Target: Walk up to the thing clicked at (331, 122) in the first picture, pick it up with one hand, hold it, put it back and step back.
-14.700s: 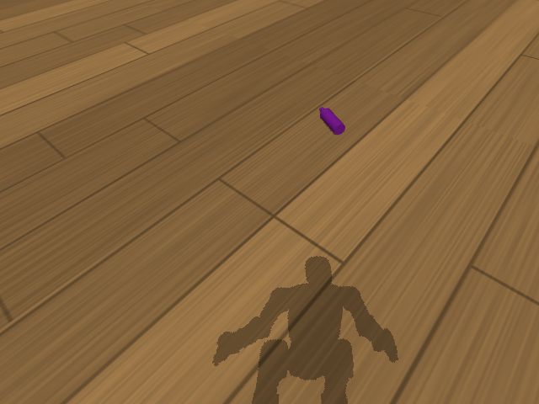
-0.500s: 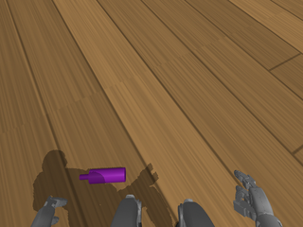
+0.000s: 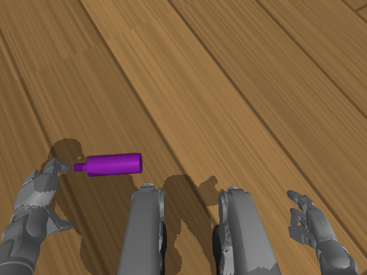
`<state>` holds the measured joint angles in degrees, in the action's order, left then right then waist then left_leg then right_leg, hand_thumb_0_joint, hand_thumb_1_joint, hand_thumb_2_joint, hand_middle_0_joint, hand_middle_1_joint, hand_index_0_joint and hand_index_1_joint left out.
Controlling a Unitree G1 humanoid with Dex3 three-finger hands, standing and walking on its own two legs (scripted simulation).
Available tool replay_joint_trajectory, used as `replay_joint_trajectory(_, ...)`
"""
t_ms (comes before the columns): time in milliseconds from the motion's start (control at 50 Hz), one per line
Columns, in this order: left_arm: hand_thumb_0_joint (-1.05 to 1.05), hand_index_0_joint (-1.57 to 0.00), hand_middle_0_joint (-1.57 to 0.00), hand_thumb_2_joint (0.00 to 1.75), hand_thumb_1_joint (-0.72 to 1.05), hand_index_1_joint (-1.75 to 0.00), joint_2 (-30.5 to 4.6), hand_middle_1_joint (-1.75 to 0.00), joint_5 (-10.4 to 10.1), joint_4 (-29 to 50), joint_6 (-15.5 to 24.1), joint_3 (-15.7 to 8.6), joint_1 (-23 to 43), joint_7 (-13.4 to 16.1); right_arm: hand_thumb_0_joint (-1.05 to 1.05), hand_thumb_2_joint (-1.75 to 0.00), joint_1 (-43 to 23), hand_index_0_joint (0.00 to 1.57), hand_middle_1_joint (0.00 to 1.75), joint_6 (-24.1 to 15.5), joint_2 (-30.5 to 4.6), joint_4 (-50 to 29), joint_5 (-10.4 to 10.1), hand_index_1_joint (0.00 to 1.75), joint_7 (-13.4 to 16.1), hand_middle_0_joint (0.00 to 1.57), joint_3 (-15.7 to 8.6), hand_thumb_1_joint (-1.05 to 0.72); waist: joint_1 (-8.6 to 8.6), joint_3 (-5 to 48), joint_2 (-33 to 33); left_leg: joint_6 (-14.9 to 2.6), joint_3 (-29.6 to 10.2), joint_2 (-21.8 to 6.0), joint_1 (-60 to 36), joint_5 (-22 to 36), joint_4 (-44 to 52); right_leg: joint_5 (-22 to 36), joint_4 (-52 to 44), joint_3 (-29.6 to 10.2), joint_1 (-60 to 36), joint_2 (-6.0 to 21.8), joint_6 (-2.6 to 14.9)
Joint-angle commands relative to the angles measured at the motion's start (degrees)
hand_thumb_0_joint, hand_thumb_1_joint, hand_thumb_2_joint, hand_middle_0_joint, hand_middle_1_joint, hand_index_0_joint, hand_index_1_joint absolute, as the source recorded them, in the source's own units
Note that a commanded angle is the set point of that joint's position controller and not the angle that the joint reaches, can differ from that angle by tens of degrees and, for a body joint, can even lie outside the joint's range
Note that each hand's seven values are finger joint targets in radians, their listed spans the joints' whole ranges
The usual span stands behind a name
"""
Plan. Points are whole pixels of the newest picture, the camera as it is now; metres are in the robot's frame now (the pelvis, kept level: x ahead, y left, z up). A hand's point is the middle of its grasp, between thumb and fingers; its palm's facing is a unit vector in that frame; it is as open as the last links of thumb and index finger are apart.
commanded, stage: rise first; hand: left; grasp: from above
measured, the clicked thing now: (108, 165) +0.41 +0.32 -0.44
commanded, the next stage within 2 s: none
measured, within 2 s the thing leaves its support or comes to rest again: neither
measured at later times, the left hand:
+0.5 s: hand (77, 183) +0.32 +0.34 -0.25, palm faces -0.46 -0.19 -0.87, open 14.3 cm
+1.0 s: hand (85, 174) +0.35 +0.34 -0.30, palm faces -0.46 -0.08 -0.89, open 14.2 cm
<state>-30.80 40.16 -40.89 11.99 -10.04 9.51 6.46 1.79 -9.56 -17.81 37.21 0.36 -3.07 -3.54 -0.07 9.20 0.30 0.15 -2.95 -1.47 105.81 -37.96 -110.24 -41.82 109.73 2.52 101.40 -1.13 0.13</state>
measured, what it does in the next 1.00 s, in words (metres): lowers itself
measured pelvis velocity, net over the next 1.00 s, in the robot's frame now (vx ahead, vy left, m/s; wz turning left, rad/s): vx -0.02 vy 0.00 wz -0.09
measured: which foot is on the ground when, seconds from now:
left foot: down 0.00-1.00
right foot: down 0.00-1.00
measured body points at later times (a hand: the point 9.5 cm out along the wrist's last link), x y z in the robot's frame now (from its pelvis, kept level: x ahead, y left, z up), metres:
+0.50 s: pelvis -0.03 +0.00 -0.11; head +0.17 +0.05 +0.29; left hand +0.34 +0.35 -0.20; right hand +0.08 -0.27 -0.23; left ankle +0.07 +0.12 -0.45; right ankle +0.06 -0.12 -0.45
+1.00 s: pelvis -0.02 +0.00 -0.14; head +0.20 +0.06 +0.25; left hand +0.37 +0.34 -0.25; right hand +0.09 -0.27 -0.27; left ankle +0.07 +0.12 -0.45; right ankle +0.06 -0.12 -0.45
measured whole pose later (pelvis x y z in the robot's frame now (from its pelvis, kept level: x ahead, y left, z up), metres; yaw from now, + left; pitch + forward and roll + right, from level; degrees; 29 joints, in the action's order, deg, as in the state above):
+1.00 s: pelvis -0.02 +0.00 -0.14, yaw -5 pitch +32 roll -7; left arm -42.3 70.3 -69.5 21.4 -11.0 36.4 22.0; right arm 2.1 -1.9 -15.0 45.5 7.2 -7.3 -0.7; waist 3.6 4.1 -2.0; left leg -0.6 -6.7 -2.1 130.6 -37.6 -135.2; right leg -41.2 132.5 5.6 124.3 -2.6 -0.8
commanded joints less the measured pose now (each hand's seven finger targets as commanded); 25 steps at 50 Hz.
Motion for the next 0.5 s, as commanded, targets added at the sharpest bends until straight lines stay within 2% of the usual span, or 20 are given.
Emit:
replay_joint_trajectory(0, 0.00, -0.04, -0.06, 1.04, -0.58, -1.04, -17.36, -1.03, 3.66, 2.29, 1.51, -7.29, 6.92, 4.15, 0.00, -0.90, 6.85, 0.20, 0.30, -0.75, -9.34, -3.19, 0.14, 0.30, 0.12, 0.20, -4.15, -0.88, -2.21, 35.74, 3.40, -1.54, 1.17, 1.17, -23.58, 14.46, 8.25, 14.96, -11.00, 0.83, -10.46, -1.59, 1.37)
replay_joint_trajectory(20, 0.00, -0.04, -0.06, 1.04, -0.58, -1.04, -18.55, -1.03, 4.20, 1.07, 1.45, -7.71, 7.64, 4.30, 0.00, -0.90, 7.13, 0.20, 0.30, -0.48, -9.34, -2.84, 0.19, 0.30, 0.10, 0.20, -4.38, -0.89, -2.69, 36.60, 2.87, -1.72, 1.67, 1.20, -22.38, 14.01, 6.99, 14.75, -10.65, 0.81, -10.98, -1.66, 1.21)
replay_joint_trajectory(60, 0.00, -0.04, -0.06, 1.06, -0.60, -1.04, -20.17, -1.02, 6.06, 0.85, 1.77, -7.49, 12.57, 4.42, 0.00, -0.90, 7.86, 0.20, 0.30, 0.13, -9.39, -1.92, 0.49, 0.30, -0.03, 0.20, -4.31, -0.89, -1.94, 37.57, 1.86, -2.00, 1.87, 1.13, -19.15, 12.26, 4.80, 13.73, -9.41, 0.89, -10.95, -1.78, 1.11)
replay_joint_trajectory(100, 0.00, -0.05, -0.06, 1.04, -0.58, -1.05, -22.91, -1.04, 7.99, -0.25, 2.52, -8.32, 16.04, 4.53, 0.00, -0.90, 7.79, 0.20, 0.30, 0.61, -9.35, -1.15, 0.68, 0.30, 0.05, 0.20, -4.15, -0.90, -2.47, 37.86, 3.19, -1.86, 1.82, 1.10, -17.72, 10.27, 3.61, 11.82, -7.34, 1.26, -8.62, -1.94, 1.37)
replay_joint_trajectory(120, 0.00, -0.05, -0.06, 1.04, -0.58, -1.05, -22.40, -1.03, 8.88, -1.49, 2.94, -7.47, 17.89, 4.44, 0.00, -0.90, 8.13, 0.20, 0.30, 0.88, -9.27, -0.73, 0.80, 0.30, 0.04, 0.20, -4.06, -0.90, -1.46, 36.14, 3.18, -1.96, 1.85, 1.08, -15.37, 8.36, 2.80, 10.27, -6.92, 1.45, -7.27, -2.01, 1.31)
replay_joint_trajectory(140, 0.00, -0.05, -0.06, 1.05, -0.59, -1.04, -22.88, -1.03, 9.45, -2.38, 3.50, -7.69, 18.26, 4.51, 0.00, -0.90, 8.52, 0.20, 0.30, 1.13, -9.24, -0.27, 0.86, 0.30, -0.05, 0.20, -3.99, -0.90, -1.43, 35.95, 2.23, -2.06, 1.76, 1.13, -14.49, 7.46, 2.34, 9.31, -6.58, 1.64, -7.43, -2.10, 1.32)
replay_joint_trajectory(180, 0.00, -0.05, -0.06, 1.06, -0.59, -1.04, -22.70, -1.02, 10.81, -3.95, 4.94, -6.24, 22.28, 4.66, 0.00, -0.90, 8.71, 0.20, 0.30, 1.56, -8.99, 0.54, 1.25, 0.30, -0.20, 0.20, -3.72, -0.90, -0.39, 33.74, 2.27, -2.20, 1.88, 1.20, -11.54, 4.40, 0.97, 6.24, -5.97, 1.66, -4.94, -2.27, 1.38)
replay_joint_trajectory(200, 0.00, -0.04, -0.06, 1.05, -0.59, -1.04, -23.34, -1.02, 11.42, -4.87, 5.64, -6.28, 24.03, 4.78, 0.00, -0.90, 8.76, 0.20, 0.30, 1.70, -9.15, 0.75, 1.45, 0.30, -0.30, 0.20, -3.55, -0.90, -0.04, 32.35, 2.52, -2.27, 1.65, 1.24, -10.32, 2.84, 0.46, 4.58, -5.47, 1.94, -2.55, -2.39, 1.51)
replay_joint_trajectory(240, 0.00, -0.05, -0.06, 1.06, -0.59, -1.04, -24.89, -1.02, 12.94, -7.02, 7.16, -6.18, 25.85, 5.19, 0.00, -0.90, 8.59, 0.20, 0.30, 2.00, -9.34, 1.17, 1.80, 0.30, -0.51, 0.20, -3.22, -0.90, 0.02, 29.97, 4.39, -2.16, 0.99, 1.14, -8.76, -0.70, 0.42, 1.54, -3.87, 2.52, 0.21, -2.49, 1.72)
replay_joint_trajectory(280, 0.00, -0.04, -0.06, 1.06, -0.58, -1.02, -24.24, -1.01, 14.25, -10.02, 8.31, -5.57, 25.36, 5.81, 0.00, -0.90, 8.54, 0.20, 0.30, 2.42, -9.64, 1.68, 2.17, 0.30, -0.85, 0.20, -2.94, -0.90, 0.22, 28.47, 4.85, -2.12, -0.10, 0.99, -8.65, -2.73, 0.25, 0.33, -2.41, 3.28, 2.72, -2.55, 1.86)
replay_joint_trajectory(320, 0.00, -0.04, -0.06, 1.06, -0.58, -1.02, -24.32, -1.00, 16.17, -10.63, 9.38, -4.83, 27.84, 6.89, 0.00, -0.90, 9.13, 0.20, 0.30, 2.90, -9.55, 2.21, 2.58, 0.30, -1.14, 0.20, -2.60, -0.89, 0.66, 29.29, 5.96, -1.97, 0.11, 1.21, -8.82, -1.26, -0.95, 1.95, -1.33, 3.58, 3.74, -2.48, 2.01)
replay_joint_trajectory(380, 0.00, -0.04, -0.06, 1.06, -0.58, -1.01, -27.11, -0.98, 18.86, -12.99, 10.24, -5.96, 29.28, 9.25, 0.00, -0.90, 9.31, 0.20, 0.30, 3.62, -10.18, 2.98, 3.24, 0.30, -1.51, 0.20, -2.12, -0.89, 0.40, 29.37, 7.26, -1.76, -0.17, 1.22, -8.48, -0.02, -2.36, 2.73, 0.60, 4.25, 6.23, -2.35, 2.14)
replay_joint_trajectory(400, 0.00, -0.04, -0.06, 1.06, -0.58, -1.01, -26.23, -0.99, 19.48, -13.26, 10.36, -5.73, 29.52, 10.13, 0.00, -0.90, 9.60, 0.20, 0.30, 3.97, -10.09, 3.24, 3.50, 0.30, -1.69, 0.20, -2.14, -0.89, 0.35, 29.97, 7.45, -1.60, -0.19, 1.12, -9.55, 1.26, -2.80, 3.88, 1.12, 4.41, 6.70, -2.35, 2.22)
replay_joint_trajectory(440, 0.00, -0.04, -0.06, 1.06, -0.58, -1.00, -26.87, -0.97, 21.34, -14.58, 10.31, -5.62, 31.47, 11.73, 0.00, -0.90, 9.53, 0.20, 0.30, 4.60, -10.39, 3.74, 3.90, 0.30, -1.96, 0.20, -1.93, -0.89, 0.67, 30.13, 8.40, -1.40, -0.91, 1.02, -9.60, 1.36, -3.09, 4.22, 2.78, 5.06, 8.56, -2.40, 2.35)
replay_joint_trajectory(460, 0.00, -0.04, -0.06, 1.06, -0.58, -1.00, -28.30, -0.97, 22.16, -14.82, 10.26, -6.16, 32.44, 12.56, 0.00, -0.90, 9.24, 0.20, 0.30, 4.92, -10.36, 3.90, 4.14, 0.30, -2.01, 0.20, -1.69, -0.89, 0.06, 30.55, 9.72, -1.32, -0.51, 1.06, -9.91, 2.49, -3.73, 4.92, 3.21, 4.99, 8.82, -2.36, 2.42)
replay_joint_trajectory(480, 0.00, -0.04, -0.06, 1.05, -0.57, -0.99, -28.21, -0.97, 23.03, -16.21, 9.96, -6.31, 32.01, 13.35, 0.00, -0.90, 9.62, 0.20, 0.30, 5.28, -10.44, 4.19, 4.33, 0.30, -2.07, 0.20, -1.75, -0.89, 0.25, 30.66, 10.00, -1.20, -0.70, 1.04, -10.50, 3.10, -3.71, 5.49, 3.76, 5.17, 9.26, -2.36, 2.44)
